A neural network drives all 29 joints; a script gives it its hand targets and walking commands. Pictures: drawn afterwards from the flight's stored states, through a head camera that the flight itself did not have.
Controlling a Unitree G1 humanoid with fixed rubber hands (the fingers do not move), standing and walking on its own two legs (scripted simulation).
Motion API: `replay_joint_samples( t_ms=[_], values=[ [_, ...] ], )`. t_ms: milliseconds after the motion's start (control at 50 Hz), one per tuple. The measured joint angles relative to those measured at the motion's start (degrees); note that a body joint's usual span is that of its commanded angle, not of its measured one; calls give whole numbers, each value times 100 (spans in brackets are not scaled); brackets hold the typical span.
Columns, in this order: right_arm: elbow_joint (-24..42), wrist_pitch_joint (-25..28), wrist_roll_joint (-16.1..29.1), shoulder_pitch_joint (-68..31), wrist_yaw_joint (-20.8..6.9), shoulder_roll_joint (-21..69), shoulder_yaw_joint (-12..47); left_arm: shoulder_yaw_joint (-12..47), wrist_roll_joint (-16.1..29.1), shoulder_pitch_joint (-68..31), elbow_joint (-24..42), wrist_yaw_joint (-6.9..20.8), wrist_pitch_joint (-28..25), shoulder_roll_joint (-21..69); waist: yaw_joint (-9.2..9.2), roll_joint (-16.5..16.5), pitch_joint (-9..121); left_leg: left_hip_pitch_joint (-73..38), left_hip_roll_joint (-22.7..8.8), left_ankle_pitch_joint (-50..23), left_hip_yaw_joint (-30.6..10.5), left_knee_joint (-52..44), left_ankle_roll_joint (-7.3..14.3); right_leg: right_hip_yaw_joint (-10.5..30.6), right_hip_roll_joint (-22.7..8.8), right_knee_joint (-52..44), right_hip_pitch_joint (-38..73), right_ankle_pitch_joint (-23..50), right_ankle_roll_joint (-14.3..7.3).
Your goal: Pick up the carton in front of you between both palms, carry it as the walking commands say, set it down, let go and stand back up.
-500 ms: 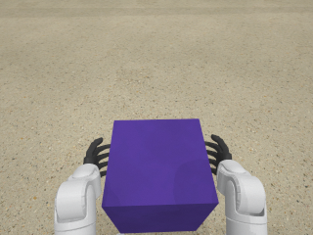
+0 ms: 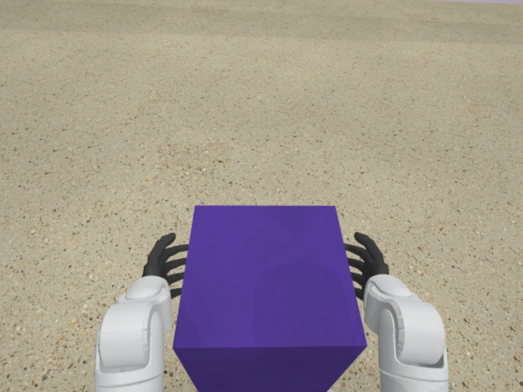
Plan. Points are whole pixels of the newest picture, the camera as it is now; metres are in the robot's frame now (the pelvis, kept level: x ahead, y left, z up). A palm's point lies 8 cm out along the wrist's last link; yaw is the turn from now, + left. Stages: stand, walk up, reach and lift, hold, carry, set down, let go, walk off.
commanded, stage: carry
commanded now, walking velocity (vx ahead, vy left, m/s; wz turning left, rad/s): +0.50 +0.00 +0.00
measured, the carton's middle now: (264, 304) +0.27 -0.01 -0.01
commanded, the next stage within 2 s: none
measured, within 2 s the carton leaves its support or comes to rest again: neither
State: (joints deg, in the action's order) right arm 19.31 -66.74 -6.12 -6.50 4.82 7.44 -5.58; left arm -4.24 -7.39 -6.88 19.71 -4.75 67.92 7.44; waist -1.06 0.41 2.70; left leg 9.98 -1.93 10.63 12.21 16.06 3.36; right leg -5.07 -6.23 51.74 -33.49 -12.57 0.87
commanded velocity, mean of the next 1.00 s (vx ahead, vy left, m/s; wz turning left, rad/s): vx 0.50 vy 0.00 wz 0.00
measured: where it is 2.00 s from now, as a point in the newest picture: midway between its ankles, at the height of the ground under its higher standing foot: (246, 219)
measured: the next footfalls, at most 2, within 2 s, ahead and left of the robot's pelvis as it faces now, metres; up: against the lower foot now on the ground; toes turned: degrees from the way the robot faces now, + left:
right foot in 0.22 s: +0.36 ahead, -0.13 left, +0.00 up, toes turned -9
left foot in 0.74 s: +0.68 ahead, +0.09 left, +0.00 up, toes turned +13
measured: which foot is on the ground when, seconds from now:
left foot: down 0.00-0.26, up 0.28-0.72, down 0.74-1.00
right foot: up 0.00-0.20, down 0.22-0.76, up 0.78-1.00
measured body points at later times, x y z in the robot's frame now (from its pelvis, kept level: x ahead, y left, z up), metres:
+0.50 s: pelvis +0.33 -0.05 +0.00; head +0.36 -0.07 +0.45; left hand +0.60 +0.12 +0.08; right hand +0.63 -0.19 +0.07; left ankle +0.36 +0.11 -0.68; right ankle +0.32 -0.12 -0.75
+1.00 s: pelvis +0.67 +0.02 +0.00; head +0.69 +0.03 +0.45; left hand +0.94 +0.16 +0.04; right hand +0.94 -0.14 +0.05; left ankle +0.64 +0.08 -0.75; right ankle +0.71 -0.15 -0.68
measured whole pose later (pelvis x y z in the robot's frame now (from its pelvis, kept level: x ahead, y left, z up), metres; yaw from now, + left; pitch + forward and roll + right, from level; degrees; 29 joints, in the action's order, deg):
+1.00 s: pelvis +0.67 +0.02 +0.00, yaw +0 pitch +4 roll -2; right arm 17.5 -65.0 -6.3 -4.7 4.7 7.3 -5.1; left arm -3.6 -7.7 -5.1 17.8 -4.7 66.0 7.3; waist -0.8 0.3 2.3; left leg 9.4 -1.9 10.6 12.1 15.3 3.5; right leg -5.0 -6.3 52.1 -33.4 -12.1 0.9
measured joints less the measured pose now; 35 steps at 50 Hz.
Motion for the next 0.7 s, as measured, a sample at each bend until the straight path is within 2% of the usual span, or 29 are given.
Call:
replay_joint_samples(
  t_ms=[100,200,220,240,260,280,320,360,420,520,600,700],
  values=[
    [289,-39,43,-15,-2,0,40,19,51,43,366,-41,55,-3,61,3,129,-818,1,399,-62,-360,-195,-238,-13,-1406,-119,687,39],
    [404,-233,-6,-139,-3,10,62,-60,93,-43,502,-51,226,2,69,-56,268,-1578,-72,1140,-133,-244,-498,-600,189,-2339,315,1002,-158],
    [409,-279,-24,-171,-3,13,45,-80,99,-98,473,-51,262,6,69,-80,275,-1638,-133,1401,-150,45,-562,-705,261,-2515,527,912,-191],
    [387,-312,-35,-214,-3,5,-5,-78,100,-165,380,-50,260,15,86,-180,269,-1558,-282,1706,-158,598,-593,-769,347,-2469,642,1071,-350],
    [322,-331,-42,-260,-2,9,-86,-72,92,-243,220,-48,226,25,119,-295,243,-1238,-458,1633,-236,1499,-566,-844,399,-2181,631,894,-475],
    [245,-346,-56,-290,-3,17,-155,-80,85,-318,60,-45,210,35,161,-303,199,-770,-461,1612,-483,2571,-532,-863,396,-2002,650,627,-554],
    [115,-377,-81,-328,-3,26,-212,-109,78,-377,-128,-43,211,45,186,-235,53,210,-286,1487,-868,4354,-415,-851,371,-2119,894,326,-585],
    [54,-380,-101,-334,-3,26,-169,-137,89,-322,-137,-42,204,40,193,-182,-68,986,-236,1161,-917,5030,-320,-827,370,-2491,1228,355,-493],
    [68,-312,-107,-334,0,29,-71,-174,116,-224,1,-40,151,26,207,-127,-164,1779,-312,674,-839,4722,-291,-766,392,-3029,1726,335,-499],
    [310,-228,-104,-286,16,26,48,-192,177,-156,278,-31,75,17,178,-94,-77,2432,-441,12,-687,3346,-435,-668,428,-3692,2520,160,-406],
    [437,-261,-102,-238,31,20,58,-149,149,-166,332,-10,96,18,125,-94,92,2463,-411,-483,-475,2195,-447,-624,438,-3962,3161,-183,-250],
    [309,-341,-86,-192,29,14,8,-96,65,-158,179,14,194,17,125,-33,256,2000,-181,-816,-100,1189,-268,-557,378,-3864,3932,-921,36]
  ],
)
